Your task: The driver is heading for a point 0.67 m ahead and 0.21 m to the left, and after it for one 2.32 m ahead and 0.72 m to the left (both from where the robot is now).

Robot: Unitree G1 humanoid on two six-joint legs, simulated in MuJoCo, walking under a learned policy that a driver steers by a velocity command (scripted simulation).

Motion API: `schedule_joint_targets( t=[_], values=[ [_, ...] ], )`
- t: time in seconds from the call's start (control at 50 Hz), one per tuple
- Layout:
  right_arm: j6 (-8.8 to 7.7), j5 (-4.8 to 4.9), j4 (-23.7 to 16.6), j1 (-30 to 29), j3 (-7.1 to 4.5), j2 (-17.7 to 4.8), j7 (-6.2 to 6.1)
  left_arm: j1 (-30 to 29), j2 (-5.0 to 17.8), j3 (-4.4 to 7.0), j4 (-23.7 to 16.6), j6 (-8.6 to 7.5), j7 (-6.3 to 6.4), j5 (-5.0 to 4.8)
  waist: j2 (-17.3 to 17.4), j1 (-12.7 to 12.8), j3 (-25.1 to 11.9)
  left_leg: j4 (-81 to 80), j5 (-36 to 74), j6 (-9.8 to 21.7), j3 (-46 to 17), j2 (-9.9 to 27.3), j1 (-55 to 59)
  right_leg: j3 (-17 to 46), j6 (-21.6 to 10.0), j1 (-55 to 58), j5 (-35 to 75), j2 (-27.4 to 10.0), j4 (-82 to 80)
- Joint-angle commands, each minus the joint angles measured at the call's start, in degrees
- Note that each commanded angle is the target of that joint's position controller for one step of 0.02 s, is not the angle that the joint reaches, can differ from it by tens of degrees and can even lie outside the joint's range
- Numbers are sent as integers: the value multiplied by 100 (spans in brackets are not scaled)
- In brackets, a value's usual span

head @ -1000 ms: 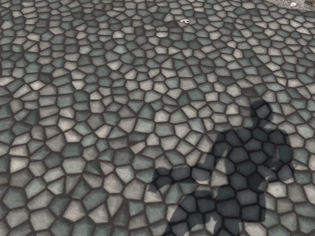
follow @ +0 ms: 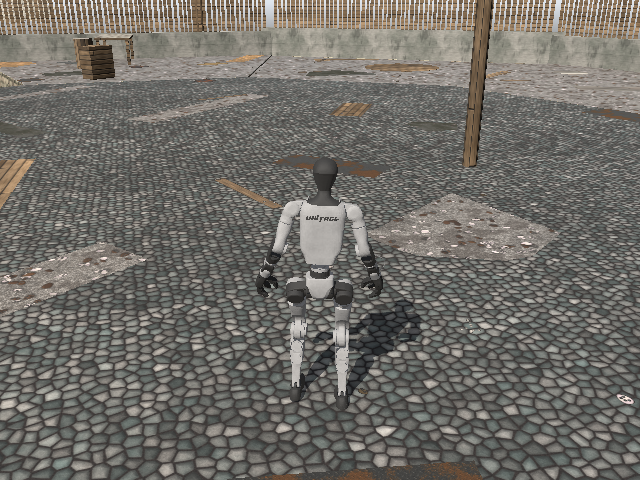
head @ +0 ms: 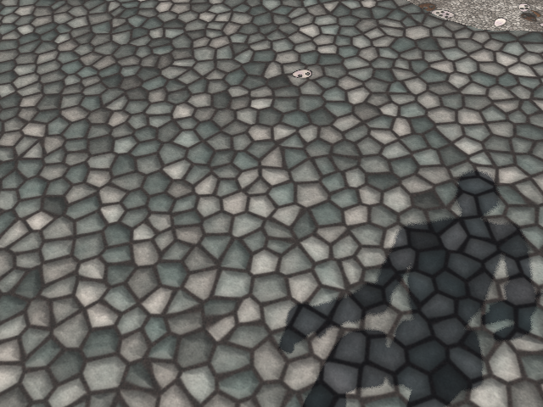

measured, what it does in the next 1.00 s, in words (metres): walks ahead, turning left: left foot, then right foot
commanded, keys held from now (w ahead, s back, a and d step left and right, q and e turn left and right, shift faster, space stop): q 0.38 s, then w+q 0.40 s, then w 0.22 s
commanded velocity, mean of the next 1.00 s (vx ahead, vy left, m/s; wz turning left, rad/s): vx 0.20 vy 0.00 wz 0.51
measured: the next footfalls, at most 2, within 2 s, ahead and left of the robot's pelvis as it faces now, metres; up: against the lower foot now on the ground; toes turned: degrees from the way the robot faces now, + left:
left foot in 0.38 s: +0.02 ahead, +0.13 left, +0.00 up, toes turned +17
right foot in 0.84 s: +0.28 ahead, -0.01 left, +0.00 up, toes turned +33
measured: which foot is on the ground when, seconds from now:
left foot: up 0.00-0.36, down 0.38-0.84, up 0.86-1.00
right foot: down 0.00-0.38, up 0.40-0.82, down 0.84-1.00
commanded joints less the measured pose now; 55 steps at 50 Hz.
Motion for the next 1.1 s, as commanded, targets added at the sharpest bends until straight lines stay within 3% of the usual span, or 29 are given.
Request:
schedule_joint_targets(
  t=[0.02,0.04,0.06,0.12,0.18,0.26,0.3,0.34,0.36,0.38,0.4,0.42,0.44,0.46,0.48,0.52,0.56,0.64,0.76,0.8,0.82,0.84,0.86,0.88,0.9,0.92,0.96,1.0,1.1],
  values=[
    [-90,45,-394,24,-261,-786,-3,-344,844,192,-568,-175,52,128,-1180,-64,-346,2437,-987,-89,-288,28,-887,1894,-1193,424,771,-1913,-1802],
    [-22,27,-221,309,-272,-712,-39,-594,750,166,-634,-214,53,1,-974,-164,-376,2753,-663,-201,-231,58,-994,1378,-970,661,1098,-1610,-1636],
    [25,-8,-185,356,-275,-663,-58,-634,689,141,-636,-231,56,-86,-923,-117,-378,2968,-427,-315,-224,123,-1166,1111,-914,880,1515,-1571,-1521],
    [73,47,-427,1,-195,-428,-4,-310,670,128,-539,-162,111,-99,-957,127,-393,2617,-80,-602,97,240,-1251,498,-1016,1305,2183,-1460,-1421],
    [91,48,-707,-320,-99,-280,91,-69,856,210,-458,-81,145,-101,-1052,359,-531,1738,-153,-705,270,431,-1059,359,-1129,1758,2306,-1647,-1348],
    [134,39,-904,-337,-70,-312,215,-223,1112,324,-464,-46,45,-152,-1165,369,-598,783,-329,-523,700,472,-174,43,-1170,1455,2618,-1802,-1245],
    [186,39,-954,-278,-106,-377,258,-284,1156,357,-435,-62,-24,-229,-1202,329,-591,295,-238,-372,834,433,93,-26,-1126,1442,2731,-1884,-1088],
    [228,43,-921,-26,-144,-376,306,-432,1163,378,-401,-75,-66,-350,-1144,118,-613,-674,364,-109,997,332,650,-225,-881,1309,2683,-1858,-684],
    [231,33,-846,221,-191,-444,292,-312,1065,365,-306,-85,-84,-386,-982,11,-674,-1362,1044,80,979,210,1234,-468,-589,1041,2334,-1706,-279],
    [221,34,-785,546,-332,-840,214,-11,849,314,-204,-109,-115,-286,-203,-20,-905,-1685,2496,369,263,532,2327,-903,-112,231,1398,-1340,689],
    [178,14,-833,846,-477,-1549,91,-193,386,142,-519,-131,-151,78,1624,39,-1016,-1467,4577,1289,-1937,2074,3470,-1183,506,-1816,-2294,-462,2540],
    [-17,-140,-851,1144,-419,-1395,181,-697,591,191,-704,-174,-133,-44,1049,-450,-1489,-1868,2818,2223,-2793,2573,3161,-27,510,-2327,-2669,-119,3459],
    [-179,-99,-799,1035,-351,-1183,218,-928,795,256,-753,-199,-153,-233,651,-395,-1096,-2229,976,2054,-2562,2279,3038,234,381,-2658,-2169,-275,3602],
    [-269,9,-766,808,-289,-957,190,-1016,895,302,-751,-233,-164,-289,523,-282,-683,-2464,-503,1723,-2348,1995,2765,285,237,-2839,-1560,-402,3350],
    [-303,62,-797,605,-210,-773,149,-1053,972,341,-683,-264,-139,-247,405,-215,-389,-2643,-1063,1529,-2272,1844,2528,306,194,-2879,-1098,-468,3099],
    [-337,8,-866,447,-139,-699,60,-951,920,347,-658,-362,-145,-184,563,-48,-240,-2902,-956,1397,-2050,1559,2201,309,232,-2528,-301,-397,2621],
    [-409,-54,-875,569,-145,-734,7,-901,785,319,-600,-485,-185,-186,432,-41,-307,-2916,-313,1347,-1773,1414,2212,265,291,-2324,250,-290,2027],
    [-456,-5,-828,791,-208,-923,-15,-1156,535,212,-642,-588,-261,-224,528,-165,-221,-2794,139,1257,-1470,1203,1784,239,453,-1663,783,-71,632],
    [-413,63,-766,1086,-226,-976,36,-1366,700,212,-797,-735,-384,-352,575,-238,-145,-2421,-159,1206,-2049,1268,1390,319,364,-733,626,80,-270],
    [-401,42,-778,1011,-182,-842,49,-981,775,249,-708,-801,-392,-363,648,4,-225,-2103,-85,1086,-2129,1207,1354,240,205,-153,648,66,-579],
    [-400,22,-767,1054,-123,-651,50,-638,802,277,-591,-828,-378,-325,635,154,-352,-1811,16,972,-2046,1045,1225,156,98,423,705,47,-763],
    [-420,-20,-765,1090,-27,-381,48,-116,930,329,-494,-853,-338,-263,529,400,-626,-1134,175,768,-1779,791,901,411,-109,1261,559,-270,-843],
    [-450,-66,-879,1144,109,33,50,577,1259,382,-399,-866,-296,-129,-484,600,-1178,587,-310,439,-1057,224,-23,1773,-562,2527,-272,-1284,-1178],
    [-519,117,-1109,1396,94,-84,5,1051,1687,508,-142,-811,-390,-88,-2095,444,-1322,2174,-1472,226,-566,-217,-1454,4203,-1312,3089,-1973,-2163,-1893],
    [-544,177,-944,1373,-35,-636,-2,761,1142,362,-217,-808,-426,-216,-1426,430,-694,2857,-1178,210,-767,128,-2021,4164,-1329,2738,-2668,-2158,-2044],
    [-554,133,-916,1050,-66,-743,24,580,841,274,-242,-781,-406,-257,-1122,439,-206,3004,-657,236,-682,297,-2172,3340,-1156,2357,-2142,-1887,-1990],
    [-599,7,-933,750,-40,-568,72,312,623,178,-251,-725,-367,-190,-758,312,-34,2726,30,218,-470,572,-2031,2390,-1064,1873,-866,-1504,-2101],
    [-608,-10,-938,699,-1,-379,148,272,560,129,-225,-726,-337,-177,-865,217,-81,2406,380,158,-210,753,-1683,1801,-1037,1512,-65,-1278,-2286],
    [-644,-74,-1196,-27,163,-50,210,483,849,173,-42,-691,-292,-280,-696,380,32,782,1330,-82,206,829,-1479,911,-1127,1251,1096,-1136,-2548]
  ],
)
Velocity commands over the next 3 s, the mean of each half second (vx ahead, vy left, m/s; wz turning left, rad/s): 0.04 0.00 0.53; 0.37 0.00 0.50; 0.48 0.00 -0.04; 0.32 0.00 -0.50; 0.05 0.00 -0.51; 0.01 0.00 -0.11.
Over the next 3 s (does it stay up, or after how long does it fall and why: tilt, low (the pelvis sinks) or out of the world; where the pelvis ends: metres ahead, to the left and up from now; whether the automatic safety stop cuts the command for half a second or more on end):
stays up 0.64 0.36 0.00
